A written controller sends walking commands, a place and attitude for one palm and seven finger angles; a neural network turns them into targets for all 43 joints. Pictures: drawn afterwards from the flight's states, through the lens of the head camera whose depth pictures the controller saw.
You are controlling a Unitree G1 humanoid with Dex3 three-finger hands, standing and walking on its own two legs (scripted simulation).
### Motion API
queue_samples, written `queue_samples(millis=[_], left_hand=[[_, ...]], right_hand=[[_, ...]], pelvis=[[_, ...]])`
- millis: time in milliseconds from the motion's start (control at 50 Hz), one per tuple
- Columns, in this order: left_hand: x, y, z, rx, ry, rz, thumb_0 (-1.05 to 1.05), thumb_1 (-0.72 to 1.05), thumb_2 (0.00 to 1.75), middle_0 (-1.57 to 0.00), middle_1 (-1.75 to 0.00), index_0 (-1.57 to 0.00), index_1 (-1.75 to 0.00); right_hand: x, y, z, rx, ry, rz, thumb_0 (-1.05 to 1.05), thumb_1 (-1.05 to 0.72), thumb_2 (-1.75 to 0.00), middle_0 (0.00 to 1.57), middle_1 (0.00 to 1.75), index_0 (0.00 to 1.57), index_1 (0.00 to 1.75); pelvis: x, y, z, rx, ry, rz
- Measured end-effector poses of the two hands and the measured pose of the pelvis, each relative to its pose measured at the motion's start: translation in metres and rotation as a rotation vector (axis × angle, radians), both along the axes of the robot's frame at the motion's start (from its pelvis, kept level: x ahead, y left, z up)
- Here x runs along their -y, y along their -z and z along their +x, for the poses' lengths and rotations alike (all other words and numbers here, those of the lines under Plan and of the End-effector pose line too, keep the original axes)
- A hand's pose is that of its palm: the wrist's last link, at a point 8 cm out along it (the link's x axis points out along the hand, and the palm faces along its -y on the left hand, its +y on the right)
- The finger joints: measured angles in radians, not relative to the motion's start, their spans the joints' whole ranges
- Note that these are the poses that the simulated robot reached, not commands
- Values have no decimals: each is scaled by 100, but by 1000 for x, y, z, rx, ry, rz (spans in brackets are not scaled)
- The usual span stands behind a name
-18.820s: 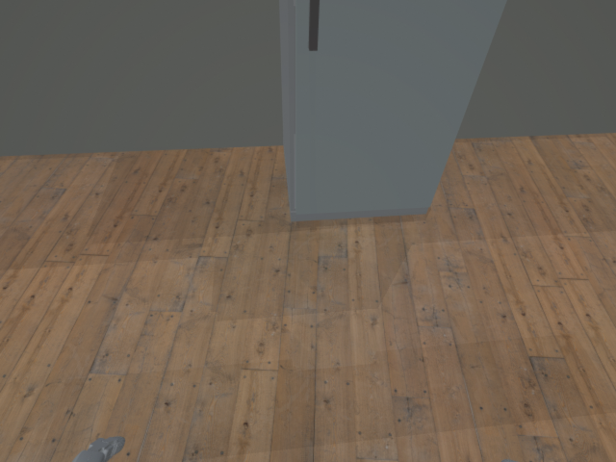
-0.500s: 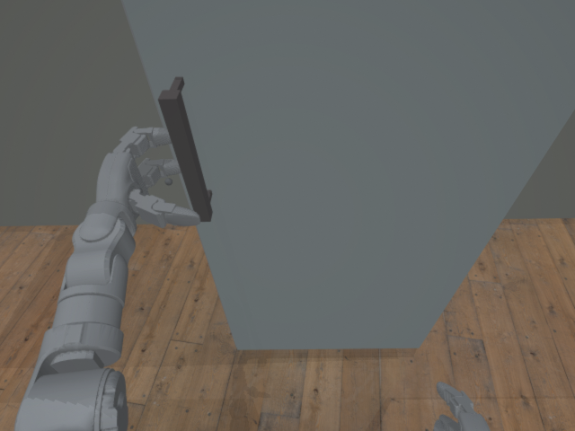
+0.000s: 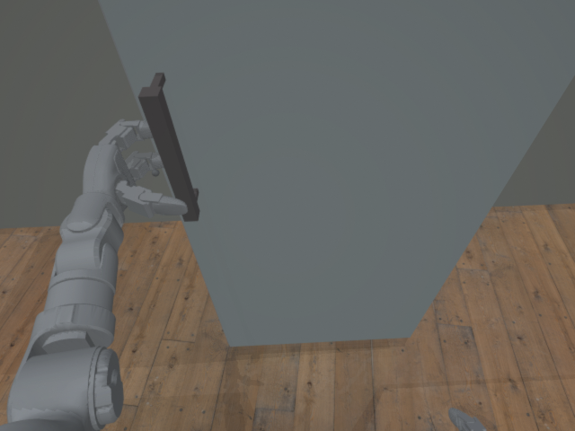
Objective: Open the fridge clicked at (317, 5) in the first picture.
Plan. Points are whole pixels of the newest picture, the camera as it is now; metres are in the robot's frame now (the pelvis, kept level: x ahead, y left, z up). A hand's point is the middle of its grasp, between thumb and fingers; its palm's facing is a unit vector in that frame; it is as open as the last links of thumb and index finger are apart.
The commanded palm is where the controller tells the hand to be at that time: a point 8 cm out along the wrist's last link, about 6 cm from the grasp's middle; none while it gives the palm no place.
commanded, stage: slide the fingers in behind the handle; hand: left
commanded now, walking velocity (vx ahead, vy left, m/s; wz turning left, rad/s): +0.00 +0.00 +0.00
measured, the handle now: (177, 154) +0.46 +0.18 +0.15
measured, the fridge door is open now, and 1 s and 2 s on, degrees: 0 0 0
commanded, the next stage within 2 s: grip the handle and tug to test in 1.62 s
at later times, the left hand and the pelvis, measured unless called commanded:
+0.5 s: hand (160, 177) +0.40 +0.19 +0.16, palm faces +0.07 -1.00 +0.01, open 14.0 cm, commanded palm +0.37 +0.23 +0.16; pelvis +0.00 +0.01 +0.00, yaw +1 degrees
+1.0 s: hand (183, 177) +0.41 +0.16 +0.16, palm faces +0.07 -1.00 +0.00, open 14.0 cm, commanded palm +0.38 +0.21 +0.16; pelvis +0.01 +0.00 +0.00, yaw +1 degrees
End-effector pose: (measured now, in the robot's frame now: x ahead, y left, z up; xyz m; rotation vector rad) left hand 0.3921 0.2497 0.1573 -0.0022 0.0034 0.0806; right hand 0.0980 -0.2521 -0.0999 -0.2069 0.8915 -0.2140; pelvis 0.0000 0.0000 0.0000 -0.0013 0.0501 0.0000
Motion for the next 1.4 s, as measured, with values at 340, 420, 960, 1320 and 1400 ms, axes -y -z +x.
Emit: queue_samples(millis=[340, 420, 960, 1320, 1400], left_hand=[[-1, 1, -24, -1, 8, -2, -1, -50, 30, -30, -121, -31, -120], [6, 1, -19, -1, 7, -8, -1, -50, 30, -30, -120, -30, -120], [39, -1, -8, -4, 15, 3, -1, -50, 30, -30, -120, -30, -120], [41, -2, -10, -7, -10, -6, -1, -50, 30, -30, -120, -30, -120], [33, 1, -12, -14, -21, -5, -1, -50, 30, -30, -120, -30, -120]], right_hand=[[-18, -11, 34, 98, -59, 9, 1, -91, -89, 20, 30, 20, 30], [-24, -14, 43, 119, -78, 12, 1, -91, -89, 20, 30, 20, 30], [-17, -6, 33, 55, -47, 26, 1, -91, -89, 20, 30, 20, 30], [-14, -10, 42, 79, -54, 28, 1, -91, -89, 20, 30, 20, 30], [-13, -11, 41, 75, -53, 24, 1, -91, -89, 20, 30, 20, 30]], pelvis=[[-7, -1, -3, 27, -17, -4], [-7, -1, -5, 23, -18, -4], [-3, -2, 5, 27, -10, -2], [4, -3, 5, 33, -8, 0], [4, -3, 4, 34, -9, 0]])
